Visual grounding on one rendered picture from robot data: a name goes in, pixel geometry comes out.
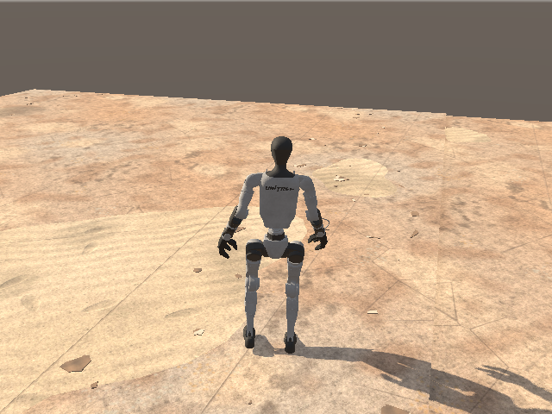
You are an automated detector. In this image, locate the right robot hand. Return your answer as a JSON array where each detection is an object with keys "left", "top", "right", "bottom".
[{"left": 308, "top": 232, "right": 328, "bottom": 250}]

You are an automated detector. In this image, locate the robot left forearm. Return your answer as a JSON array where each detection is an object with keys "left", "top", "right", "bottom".
[{"left": 222, "top": 206, "right": 242, "bottom": 241}]

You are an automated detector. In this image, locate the robot right foot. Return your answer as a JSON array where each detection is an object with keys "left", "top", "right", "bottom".
[{"left": 284, "top": 332, "right": 297, "bottom": 354}]

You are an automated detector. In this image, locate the left robot hand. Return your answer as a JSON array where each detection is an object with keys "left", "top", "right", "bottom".
[{"left": 217, "top": 236, "right": 237, "bottom": 259}]

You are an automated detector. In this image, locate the right robot upper arm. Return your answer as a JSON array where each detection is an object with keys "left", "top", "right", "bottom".
[{"left": 298, "top": 175, "right": 319, "bottom": 222}]

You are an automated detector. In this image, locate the humanoid robot head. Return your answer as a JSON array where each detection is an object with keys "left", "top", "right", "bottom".
[{"left": 266, "top": 136, "right": 295, "bottom": 178}]

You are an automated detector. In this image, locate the robot right forearm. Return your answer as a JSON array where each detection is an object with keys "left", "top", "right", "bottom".
[{"left": 310, "top": 209, "right": 325, "bottom": 237}]

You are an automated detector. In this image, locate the left robot upper arm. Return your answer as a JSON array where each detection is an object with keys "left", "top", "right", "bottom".
[{"left": 234, "top": 172, "right": 262, "bottom": 220}]

